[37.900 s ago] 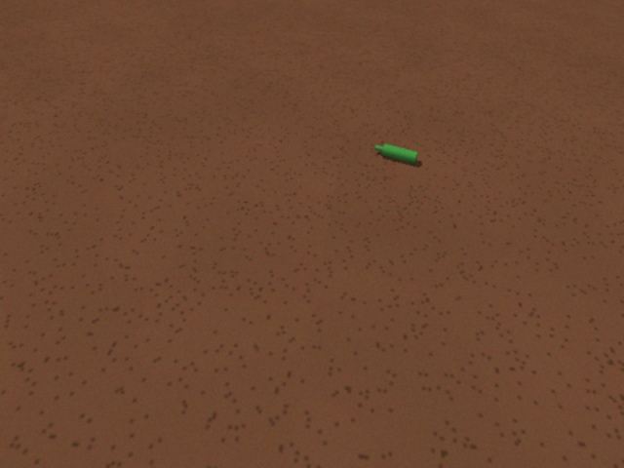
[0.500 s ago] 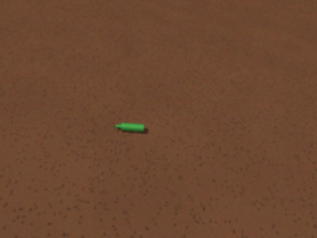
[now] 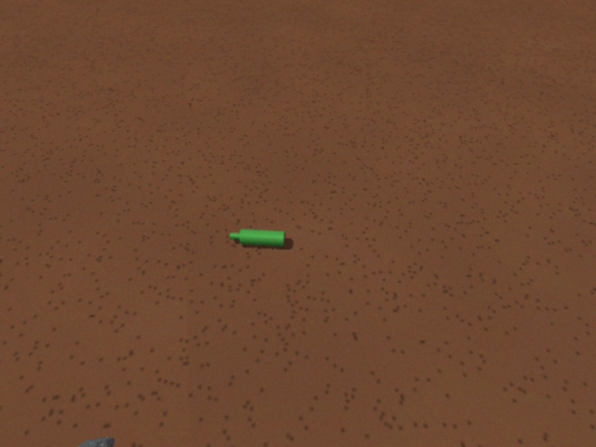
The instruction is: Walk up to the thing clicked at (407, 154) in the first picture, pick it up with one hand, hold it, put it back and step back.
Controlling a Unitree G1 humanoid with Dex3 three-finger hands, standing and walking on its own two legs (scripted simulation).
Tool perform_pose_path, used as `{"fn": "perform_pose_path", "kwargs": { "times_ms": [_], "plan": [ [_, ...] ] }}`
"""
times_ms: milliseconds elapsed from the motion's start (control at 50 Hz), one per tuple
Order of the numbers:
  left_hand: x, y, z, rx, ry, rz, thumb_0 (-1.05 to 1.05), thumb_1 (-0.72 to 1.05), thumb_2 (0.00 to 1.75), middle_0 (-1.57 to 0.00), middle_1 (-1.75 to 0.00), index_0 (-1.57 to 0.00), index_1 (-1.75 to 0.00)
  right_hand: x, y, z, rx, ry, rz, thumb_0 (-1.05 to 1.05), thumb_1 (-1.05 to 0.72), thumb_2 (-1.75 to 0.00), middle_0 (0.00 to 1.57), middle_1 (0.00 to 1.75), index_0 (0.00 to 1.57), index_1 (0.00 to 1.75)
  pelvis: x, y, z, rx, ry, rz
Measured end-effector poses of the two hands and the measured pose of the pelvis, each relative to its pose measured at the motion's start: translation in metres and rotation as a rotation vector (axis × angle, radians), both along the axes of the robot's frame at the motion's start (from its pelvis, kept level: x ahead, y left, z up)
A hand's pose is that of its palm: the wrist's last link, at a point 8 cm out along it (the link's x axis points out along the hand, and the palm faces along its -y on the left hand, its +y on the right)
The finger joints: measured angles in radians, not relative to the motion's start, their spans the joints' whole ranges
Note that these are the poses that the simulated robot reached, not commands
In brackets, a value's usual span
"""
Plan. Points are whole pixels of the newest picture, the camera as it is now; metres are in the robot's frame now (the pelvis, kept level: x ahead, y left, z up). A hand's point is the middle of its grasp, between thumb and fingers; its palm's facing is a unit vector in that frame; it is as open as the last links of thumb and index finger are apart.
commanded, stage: step back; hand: left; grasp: from above
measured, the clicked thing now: (257, 237) +1.05 +0.20 -0.73
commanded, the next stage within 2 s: stand in 0.16 s
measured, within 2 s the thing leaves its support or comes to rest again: neither
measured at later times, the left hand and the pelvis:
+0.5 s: hand out of the picture +0.10 +0.25 -0.13, palm faces -0.01 -0.94 -0.34, open 7.3 cm; pelvis +0.01 +0.00 +0.02, yaw +0 degrees
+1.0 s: hand out of the picture +0.08 +0.24 -0.13, palm faces -0.05 -0.93 -0.35, open 7.3 cm; pelvis +0.00 -0.02 +0.02, yaw -1 degrees
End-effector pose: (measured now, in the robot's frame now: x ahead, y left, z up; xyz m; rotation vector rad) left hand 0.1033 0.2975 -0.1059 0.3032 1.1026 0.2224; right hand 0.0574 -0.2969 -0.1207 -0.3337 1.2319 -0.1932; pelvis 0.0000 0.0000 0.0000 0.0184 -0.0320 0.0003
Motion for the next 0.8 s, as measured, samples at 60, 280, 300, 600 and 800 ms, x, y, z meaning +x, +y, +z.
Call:
{"fn": "perform_pose_path", "kwargs": {
  "times_ms": [60,280,300,600,800],
  "plan": [
    [0.006,0.005,0.000,-0.004,0.008,0.005,0.00,0.90,0.90,-0.20,-0.30,-0.21,-0.30,0.007,0.004,0.005,0.001,0.011,-0.002,0.01,-0.90,-0.90,0.20,0.30,0.20,0.30,0.006,0.002,0.003,-0.017,0.005,-0.005],
    [0.008,0.007,0.003,-0.011,0.051,-0.004,0.00,0.91,0.90,-0.20,-0.30,-0.21,-0.30,0.048,0.006,0.022,-0.004,-0.071,0.004,0.01,-0.90,-0.90,0.20,0.30,0.20,0.30,0.014,0.006,0.013,-0.019,-0.008,-0.005],
    [0.006,0.006,0.004,-0.013,0.055,-0.006,0.00,0.91,0.90,-0.20,-0.30,-0.21,-0.30,0.051,0.006,0.023,-0.001,-0.080,0.007,0.01,-0.90,-0.90,0.20,0.30,0.20,0.30,0.014,0.006,0.014,-0.018,-0.010,-0.005],
    [-0.030,-0.006,0.010,-0.003,0.116,-0.004,0.00,0.90,0.90,-0.20,-0.30,-0.21,-0.30,0.039,0.000,0.022,0.039,-0.063,0.007,0.01,-0.90,-0.90,0.20,0.30,0.20,0.30,0.003,-0.006,0.021,-0.013,-0.021,-0.004],
    [-0.046,-0.010,0.010,0.010,0.163,-0.004,0.00,0.90,0.90,-0.20,-0.30,-0.21,-0.30,0.001,-0.011,0.014,0.039,0.033,-0.021,0.01,-0.90,-0.90,0.20,0.30,0.20,0.30,-0.001,-0.013,0.021,-0.014,-0.009,-0.008]
  ]
}}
